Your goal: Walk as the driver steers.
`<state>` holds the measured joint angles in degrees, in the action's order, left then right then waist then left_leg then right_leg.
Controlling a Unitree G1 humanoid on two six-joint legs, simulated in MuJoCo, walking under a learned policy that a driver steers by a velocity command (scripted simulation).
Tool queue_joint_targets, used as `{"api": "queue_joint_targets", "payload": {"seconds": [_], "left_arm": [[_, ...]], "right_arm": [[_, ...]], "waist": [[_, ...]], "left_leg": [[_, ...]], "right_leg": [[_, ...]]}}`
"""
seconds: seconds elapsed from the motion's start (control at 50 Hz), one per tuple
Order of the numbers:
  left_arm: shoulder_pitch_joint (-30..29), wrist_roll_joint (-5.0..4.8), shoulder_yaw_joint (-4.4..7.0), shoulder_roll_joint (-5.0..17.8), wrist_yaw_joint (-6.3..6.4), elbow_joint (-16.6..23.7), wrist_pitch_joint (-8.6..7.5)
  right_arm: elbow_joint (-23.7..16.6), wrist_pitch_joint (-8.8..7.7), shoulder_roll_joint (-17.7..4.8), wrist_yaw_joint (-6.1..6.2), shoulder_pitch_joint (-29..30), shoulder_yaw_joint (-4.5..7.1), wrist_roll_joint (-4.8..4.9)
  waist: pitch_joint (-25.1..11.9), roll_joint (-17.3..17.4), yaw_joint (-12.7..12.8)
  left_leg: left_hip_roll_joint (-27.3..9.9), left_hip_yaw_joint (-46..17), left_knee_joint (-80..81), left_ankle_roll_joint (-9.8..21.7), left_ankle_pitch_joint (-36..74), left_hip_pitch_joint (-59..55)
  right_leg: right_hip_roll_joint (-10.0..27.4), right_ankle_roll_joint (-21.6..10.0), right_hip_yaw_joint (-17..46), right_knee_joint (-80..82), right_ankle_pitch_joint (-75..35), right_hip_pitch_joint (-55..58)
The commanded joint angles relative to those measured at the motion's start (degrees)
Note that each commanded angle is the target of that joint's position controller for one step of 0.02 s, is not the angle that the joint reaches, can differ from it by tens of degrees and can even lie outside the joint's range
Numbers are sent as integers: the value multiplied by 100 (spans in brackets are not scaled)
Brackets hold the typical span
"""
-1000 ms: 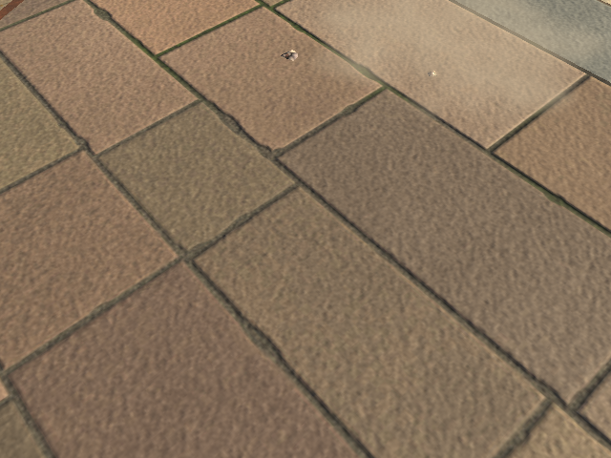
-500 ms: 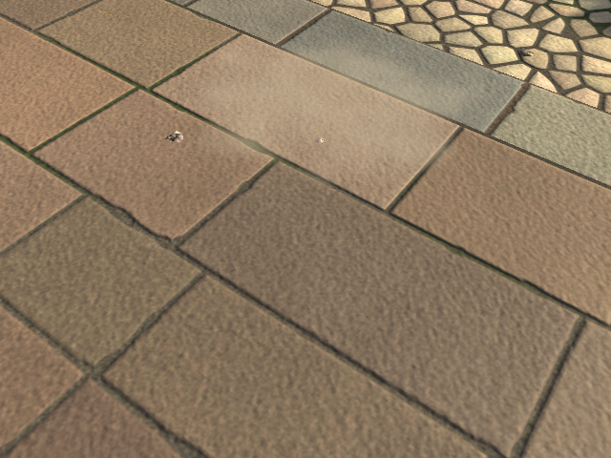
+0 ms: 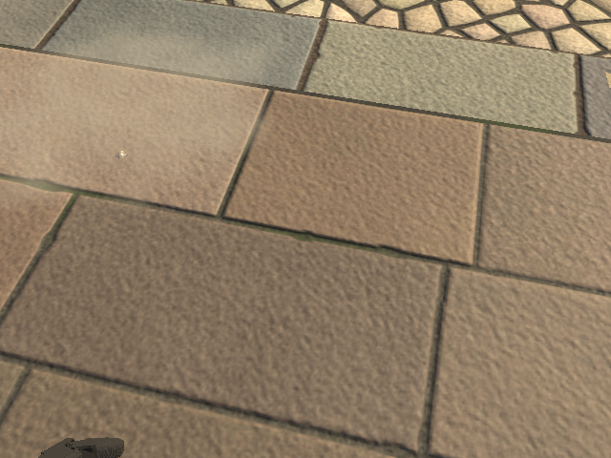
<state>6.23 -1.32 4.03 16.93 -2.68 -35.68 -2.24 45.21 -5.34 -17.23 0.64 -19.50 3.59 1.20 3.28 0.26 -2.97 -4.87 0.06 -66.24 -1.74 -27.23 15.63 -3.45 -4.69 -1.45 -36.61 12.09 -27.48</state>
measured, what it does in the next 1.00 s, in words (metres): walks ahead: left foot, then right foot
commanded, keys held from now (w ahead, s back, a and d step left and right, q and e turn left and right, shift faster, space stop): w+e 0.14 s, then w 0.86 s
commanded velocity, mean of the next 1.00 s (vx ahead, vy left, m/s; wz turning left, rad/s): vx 0.50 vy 0.00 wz -0.22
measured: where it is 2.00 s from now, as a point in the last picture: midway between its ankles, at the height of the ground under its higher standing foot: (352, 291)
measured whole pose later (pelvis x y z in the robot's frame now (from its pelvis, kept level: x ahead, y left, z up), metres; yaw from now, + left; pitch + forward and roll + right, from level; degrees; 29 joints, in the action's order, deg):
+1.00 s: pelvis +0.55 -0.07 +0.01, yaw -10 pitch +2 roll +1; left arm 4.0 -0.4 2.3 15.1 -1.9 -38.5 -5.0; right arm 48.5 -3.5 -17.5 -0.1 -21.8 2.5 1.1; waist 1.5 0.8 -3.3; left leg -0.1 -2.6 -53.0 1.0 -27.3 11.3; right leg -0.7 -2.6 -1.6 -32.0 8.6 -25.9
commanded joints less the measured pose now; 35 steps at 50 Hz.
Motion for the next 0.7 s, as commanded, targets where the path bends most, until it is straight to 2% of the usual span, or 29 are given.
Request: {"api": "queue_joint_targets", "payload": {"seconds": [0.02,0.04,0.06,0.1,0.16,0.2,0.22,0.28,0.34,0.36,0.38,0.4,0.42,0.44,0.46,0.48,0.5,0.52,0.54,0.56,0.6,0.64,0.7], "left_arm": [[970,18,238,785,70,111,-113],[680,93,186,670,86,210,-118],[543,125,182,653,101,240,-127],[562,88,189,681,150,140,-175],[775,53,205,772,260,-45,-177],[959,25,188,735,289,-172,-159],[1117,15,181,737,295,-249,-158],[1488,-15,180,806,289,-456,-159],[1625,9,193,841,305,-587,-102],[1603,18,204,862,310,-605,-74],[1507,21,200,860,311,-590,-52],[1451,52,150,742,302,-559,-39],[1405,151,48,531,308,-408,-40],[2289,17,-79,83,295,-445,-128],[2103,-36,-36,492,283,-502,-180],[1410,-92,49,790,268,-367,-200],[991,-39,21,728,275,-248,-215],[778,54,31,653,266,-184,-233],[849,82,47,583,255,-196,-219],[979,66,32,481,246,-242,-190],[1033,82,-7,309,247,-284,-139],[659,124,-54,215,255,-167,-134],[114,118,-106,113,216,-85,-185]], "right_arm": [[-812,-365,-769,30,591,112,-106],[-788,-304,-806,29,466,153,-165],[-776,-231,-779,13,402,159,-180],[-769,-120,-623,2,409,123,-230],[-933,-88,-401,-14,1013,26,-263],[-984,-128,-232,-80,1461,-55,-236],[-1020,-154,-185,-124,1696,-83,-203],[-1150,-202,-321,-217,2133,-56,-96],[-1224,-228,-497,-260,2151,18,-103],[-1212,-234,-539,-258,2022,42,-101],[-1136,-243,-617,-239,1660,98,-112],[-979,-253,-792,-206,986,194,-143],[-886,-250,-1084,-170,2,262,-217],[-628,-191,-1433,-215,-532,378,-208],[-606,-168,-886,-244,-619,245,-53],[-650,-136,-646,-214,-237,167,-42],[-714,-90,-589,-198,135,124,-111],[-703,-75,-502,-206,339,88,-148],[-706,-96,-422,-204,435,51,-194],[-688,-109,-386,-214,472,40,-184],[-594,-140,-460,-211,423,57,-119],[-499,-127,-634,-175,347,104,-95],[-373,-63,-737,-132,200,124,-62]], "waist": [[-991,-215,570],[-837,-297,322],[-753,-354,197],[-589,-294,115],[-337,-291,265],[-298,-389,487],[-286,-409,616],[-152,-460,803],[-115,-556,730],[-141,-625,646],[-315,-649,420],[-823,-547,83],[-1722,-84,-322],[-2480,1688,-56],[-2239,1335,-214],[-1335,746,-283],[-867,241,-137],[-480,127,-2],[-443,283,165],[-456,424,252],[-440,491,319],[-310,399,257],[-219,352,73]], "left_leg": [[-208,-497,-533,182,749,2928],[-322,-546,-264,165,953,2485],[-328,-530,-90,118,1044,2247],[-269,-402,321,-36,1197,2116],[-103,-279,1496,-188,2235,2150],[72,-186,2537,-153,3129,1782],[165,-133,2883,-132,3465,1582],[243,-219,3413,13,3553,1560],[287,-263,3721,266,2857,1647],[337,-195,3777,361,2561,1478],[474,-33,3949,495,2427,948],[418,-22,3968,708,2645,-108],[-472,-984,3738,1122,2878,-1744],[-1662,-3567,4187,2078,1605,-3743],[-1732,-4384,4762,1963,402,-3706],[-1540,-3561,4884,1704,333,-2972],[-1301,-2903,4984,1555,866,-2192],[-1098,-2488,5143,1552,1494,-1572],[-918,-2167,5270,1492,1912,-1218],[-789,-1938,5389,1488,2152,-1034],[-735,-1567,5568,1571,2585,-808],[-743,-1296,5745,1619,2851,-742],[-566,-829,5824,1448,2921,-756]], "right_leg": [[1640,-1249,2860,1960,-314,3079],[1466,-1206,2527,2102,-790,2453],[1385,-1235,2420,2251,-1007,2081],[1286,-1297,2101,2384,-1553,1600],[1009,-1118,1624,2425,-1790,1294],[809,-888,1334,2353,-1554,1207],[822,-833,1332,2361,-1341,1193],[1118,-815,1658,2218,-994,1657],[1446,-702,1997,1844,-1389,2419],[1478,-646,2033,1681,-1793,2567],[1355,-554,1936,1280,-2650,2622],[1041,-407,1686,427,-3298,2465],[665,-193,1383,-1155,-2296,1586],[-270,278,893,-3256,1128,-591],[-78,285,1302,-3857,2011,-1401],[203,276,1197,-3987,1553,-1707],[485,275,910,-3751,1096,-1582],[654,301,798,-3362,821,-1488],[819,313,781,-3082,623,-1174],[855,348,721,-2879,547,-962],[903,432,581,-2477,461,-880],[965,529,504,-1841,32,-1049],[920,560,406,-725,-991,-909]]}}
